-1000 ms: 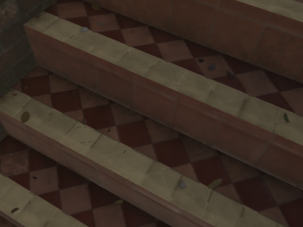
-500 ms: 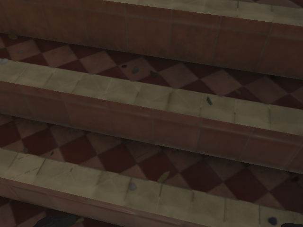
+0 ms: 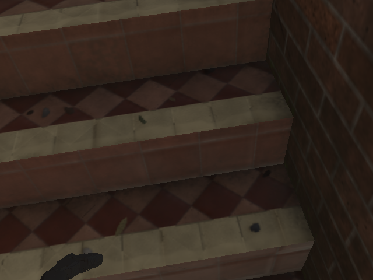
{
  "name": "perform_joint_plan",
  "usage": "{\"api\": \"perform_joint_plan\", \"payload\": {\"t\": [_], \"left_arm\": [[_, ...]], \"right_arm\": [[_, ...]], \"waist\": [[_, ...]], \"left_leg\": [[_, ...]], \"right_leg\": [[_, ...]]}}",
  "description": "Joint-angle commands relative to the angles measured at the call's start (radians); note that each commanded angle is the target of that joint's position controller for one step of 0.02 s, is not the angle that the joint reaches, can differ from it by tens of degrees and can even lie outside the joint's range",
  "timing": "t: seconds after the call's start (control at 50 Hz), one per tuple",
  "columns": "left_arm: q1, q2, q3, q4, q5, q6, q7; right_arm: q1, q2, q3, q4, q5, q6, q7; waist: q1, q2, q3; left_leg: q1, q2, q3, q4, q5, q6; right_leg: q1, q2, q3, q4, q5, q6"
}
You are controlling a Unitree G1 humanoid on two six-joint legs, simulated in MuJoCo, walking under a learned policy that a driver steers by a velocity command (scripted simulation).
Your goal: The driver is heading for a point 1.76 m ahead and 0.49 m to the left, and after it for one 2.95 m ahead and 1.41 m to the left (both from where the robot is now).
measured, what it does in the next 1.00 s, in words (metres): steps on the spot: left foot, then right foot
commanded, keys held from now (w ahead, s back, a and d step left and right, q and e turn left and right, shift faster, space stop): shift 0.12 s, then w+shift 0.88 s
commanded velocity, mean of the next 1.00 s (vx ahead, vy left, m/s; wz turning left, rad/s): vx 0.20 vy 0.00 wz -0.08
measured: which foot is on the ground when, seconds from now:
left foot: up 0.00-0.06, down 0.08-0.56, up 0.58-0.90, down 0.92-1.00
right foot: down 0.00-0.16, up 0.18-0.54, down 0.56-1.00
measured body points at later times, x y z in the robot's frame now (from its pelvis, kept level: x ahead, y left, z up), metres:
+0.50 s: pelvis +0.01 +0.00 +0.01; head +0.00 -0.01 +0.46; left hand +0.17 +0.19 -0.10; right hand -0.01 -0.27 -0.13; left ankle -0.03 +0.16 -0.73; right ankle +0.04 -0.14 -0.61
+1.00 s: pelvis -0.03 -0.03 +0.00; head -0.02 -0.03 +0.45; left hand +0.05 +0.22 -0.14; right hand +0.04 -0.27 -0.14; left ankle -0.02 +0.15 -0.73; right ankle +0.04 -0.17 -0.73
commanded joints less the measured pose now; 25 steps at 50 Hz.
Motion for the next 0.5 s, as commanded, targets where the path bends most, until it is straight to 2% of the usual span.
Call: {"api": "perform_joint_plan", "payload": {"t": [0.02, 0.04, 0.06, 0.08, 0.1, 0.12, 0.14, 0.16, 0.18, 0.2, 0.22, 0.24, 0.26, 0.28, 0.3, 0.32, 0.34, 0.38, 0.4, 0.42, 0.44, 0.46, 0.48, 0.5], "left_arm": [[0.112, 0.131, 0.036, 0.008, -0.008, 0.017, -0.008], [0.123, 0.123, 0.034, 0.037, -0.001, 0.008, -0.01], [0.105, 0.09, 0.021, 0.05, -0.023, -0.009, -0.02], [0.131, 0.081, 0.02, 0.082, -0.03, -0.025, -0.033], [0.142, 0.063, 0.019, 0.122, -0.042, -0.045, -0.046], [0.214, 0.046, 0.019, 0.148, -0.065, -0.053, -0.04], [0.131, 0.057, 0.016, 0.155, -0.056, -0.052, -0.036], [0.063, 0.087, 0.028, 0.144, -0.056, -0.055, -0.029], [0.046, 0.081, 0.028, 0.145, -0.049, -0.061, -0.023], [0.028, 0.078, 0.025, 0.144, -0.045, -0.076, -0.027], [0.009, 0.079, 0.026, 0.146, -0.047, -0.091, -0.033], [0.014, 0.077, 0.031, 0.155, -0.045, -0.097, -0.037], [0.032, 0.032, 0.02, 0.15, -0.044, -0.104, -0.044], [0.056, -0.003, 0.008, 0.139, -0.034, -0.121, -0.055], [0.028, -0.032, -0.014, 0.123, -0.028, -0.126, -0.054], [0.023, -0.029, -0.021, 0.111, -0.027, -0.138, -0.057], [0.032, -0.029, -0.028, 0.1, -0.018, -0.151, -0.065], [0.078, -0.034, -0.04, 0.106, -0.023, -0.155, -0.07], [0.084, -0.06, -0.06, 0.111, -0.021, -0.145, -0.064], [0.088, -0.071, -0.073, 0.093, -0.012, -0.137, -0.063], [0.116, -0.043, -0.072, 0.099, -0.013, -0.128, -0.064], [0.127, -0.007, -0.061, 0.101, -0.011, -0.124, -0.054], [0.173, 0.029, -0.043, 0.129, -0.014, -0.105, -0.041], [0.232, 0.047, -0.028, 0.151, -0.03, -0.096, -0.035]], "right_arm": [[-0.1, -0.005, -0.005, -0.076, 0.006, -0.027, 0.008], [-0.062, -0.015, -0.013, -0.054, -0.007, -0.028, 0.012], [-0.093, -0.013, -0.012, -0.055, -0.016, -0.026, 0.023], [-0.063, -0.036, -0.013, -0.047, -0.035, -0.025, 0.031], [-0.018, -0.049, -0.012, -0.037, -0.049, -0.029, 0.037], [0.054, -0.062, -0.026, 0.026, -0.048, -0.048, 0.048], [0.038, -0.02, -0.016, 0.023, -0.026, -0.067, 0.046], [0.034, -0.076, -0.032, 0.03, -0.019, -0.071, 0.031], [0.056, -0.142, -0.05, 0.03, -0.027, -0.068, 0.016], [0.069, -0.174, -0.063, 0.038, -0.03, -0.069, 0.005], [0.081, -0.186, -0.067, 0.044, -0.032, -0.072, -0.006], [0.082, -0.183, -0.065, 0.057, -0.022, -0.081, -0.015], [0.073, -0.178, -0.059, 0.059, -0.011, -0.088, -0.022], [0.059, -0.169, -0.056, 0.052, -0.001, -0.094, -0.028], [0.13, -0.162, -0.058, 0.069, -0.013, -0.091, -0.033], [0.244, -0.151, -0.06, 0.101, -0.009, -0.092, -0.035], [0.29, -0.141, -0.061, 0.112, -0.001, -0.098, -0.038], [0.268, -0.141, -0.063, 0.105, 0.004, -0.113, -0.042], [0.213, -0.165, -0.064, 0.098, -0.011, -0.105, -0.043], [0.143, -0.17, -0.063, 0.08, -0.011, -0.105, -0.041], [0.051, -0.171, -0.059, 0.061, -0.005, -0.111, -0.032], [-0.007, -0.171, -0.057, 0.058, 0.001, -0.112, -0.022], [0.001, -0.161, -0.052, 0.103, -0.007, -0.097, -0.024], [0.012, -0.157, -0.048, 0.141, -0.013, -0.083, -0.023]], "waist": [[0.074, -0.244, -0.005], [0.047, -0.278, -0.034], [0.023, -0.262, -0.052], [0.024, -0.214, -0.08], [0.004, -0.14, -0.098], [0.017, 0.057, -0.117], [-0.021, 0.069, -0.052], [-0.047, 0.118, -0.01], [-0.059, 0.157, 0.003], [-0.079, 0.197, 0.008], [-0.097, 0.214, 0.038], [-0.085, 0.209, 0.071], [-0.065, 0.194, 0.086], [-0.032, 0.094, 0.061], [-0.063, 0.036, 0.071], [-0.089, -0.011, 0.028], [-0.09, -0.037, 0.003], [-0.051, 0.007, -0.025], [-0.031, 0.044, -0.041], [-0.006, 0.057, -0.053], [0.032, 0.059, -0.06], [0.056, 0.067, -0.075], [0.076, 0.099, -0.042], [0.101, 0.136, -0.036]], "left_leg": [[0.019, 0.007, 0.032, -0.422, -0.075, 0.027], [0.136, 0.02, 0.007, -0.529, 0.056, 0.039], [0.173, 0.018, 0.017, -0.59, 0.113, 0.057], [0.252, 0.054, -0.011, -0.611, 0.221, 0.075], [0.346, 0.112, -0.053, -0.601, 0.455, 0.107], [0.259, 0.14, -0.094, -0.65, 0.16, 0.153], [0.193, 0.103, -0.113, -0.728, -0.124, 0.177], [0.196, 0.119, -0.17, -0.782, -0.305, 0.206], [0.227, 0.174, -0.265, -0.837, -0.442, 0.252], [0.232, 0.255, -0.368, -0.891, -0.514, 0.312], [0.225, 0.326, -0.442, -0.923, -0.483, 0.365], [0.254, 0.357, -0.482, -0.911, -0.411, 0.403], [0.275, 0.349, -0.45, -0.863, -0.315, 0.4], [0.284, 0.302, -0.371, -0.828, -0.224, 0.363], [0.34, 0.267, -0.326, -0.792, -0.163, 0.366], [0.456, 0.268, -0.34, -0.778, -0.19, 0.372], [0.496, 0.277, -0.362, -0.778, -0.205, 0.383], [0.437, 0.287, -0.359, -0.782, -0.205, 0.386], [0.358, 0.287, -0.341, -0.792, -0.15, 0.398], [0.269, 0.283, -0.31, -0.81, -0.098, 0.393], [0.146, 0.255, -0.232, -0.83, -0.046, 0.376], [0.011, 0.227, -0.145, -0.849, 0.045, 0.355], [-0.06, 0.191, -0.077, -0.815, 0.199, 0.335], [-0.054, 0.2, -0.06, -0.757, 0.401, 0.32]], "right_leg": [[0.143, -0.201, 0.213, -0.203, 0.108, -0.199], [0.115, -0.2, 0.206, -0.197, 0.114, -0.181], [0.112, -0.158, 0.159, -0.169, 0.096, -0.16], [0.075, -0.131, 0.125, -0.141, 0.069, -0.125], [-0.011, -0.09, 0.073, -0.07, 0.041, -0.085], [0.037, -0.083, 0.026, -0.163, -0.049, -0.029], [0.046, -0.066, -0.01, -0.113, -0.096, -0.016], [-0.035, -0.011, -0.087, -0.015, -0.198, -0.02], [-0.121, -0.001, -0.145, 0.087, -0.24, -0.024], [-0.175, -0.017, -0.185, 0.235, -0.207, -0.016], [-0.261, -0.057, -0.186, 0.442, -0.195, -0.005], [-0.422, -0.068, -0.181, 0.755, -0.239, 0.023], [-0.57, -0.082, -0.16, 1.042, -0.236, 0.026], [-0.619, -0.104, -0.142, 1.11, -0.162, 0.016], [-0.729, -0.097, -0.136, 1.155, -0.085, 0.014], [-0.827, -0.122, -0.135, 1.126, -0.044, 0.012], [-0.86, -0.142, -0.128, 1.083, -0.004, 0.017], [-0.816, -0.177, -0.139, 0.996, 0.046, 0.026], [-0.759, -0.18, -0.166, 1.026, 0.05, 0.031], [-0.684, -0.191, -0.174, 1.013, 0.053, 0.028], [-0.53, -0.189, -0.213, 0.88, 0.065, 0.021], [-0.295, -0.187, -0.244, 0.703, 0.029, 0.013], [-0.135, -0.164, -0.273, 0.602, -0.03, 0.019], [-0.046, -0.146, -0.284, 0.538, -0.097, 0.01]]}}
